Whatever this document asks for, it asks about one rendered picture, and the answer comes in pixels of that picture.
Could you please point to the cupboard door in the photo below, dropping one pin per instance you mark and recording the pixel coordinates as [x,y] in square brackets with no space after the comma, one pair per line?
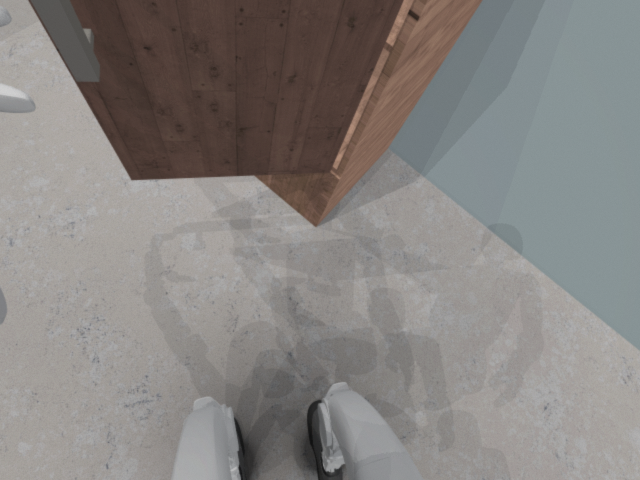
[219,88]

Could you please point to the left robot hand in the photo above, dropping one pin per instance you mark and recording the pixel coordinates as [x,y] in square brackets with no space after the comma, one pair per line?
[13,100]

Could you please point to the handle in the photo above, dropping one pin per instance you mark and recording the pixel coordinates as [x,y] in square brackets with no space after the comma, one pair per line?
[74,43]

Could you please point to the right robot thigh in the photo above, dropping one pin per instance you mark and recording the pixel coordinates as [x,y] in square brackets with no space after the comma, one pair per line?
[370,448]

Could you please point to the robot right foot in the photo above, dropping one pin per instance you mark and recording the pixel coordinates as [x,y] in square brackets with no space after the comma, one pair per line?
[315,442]

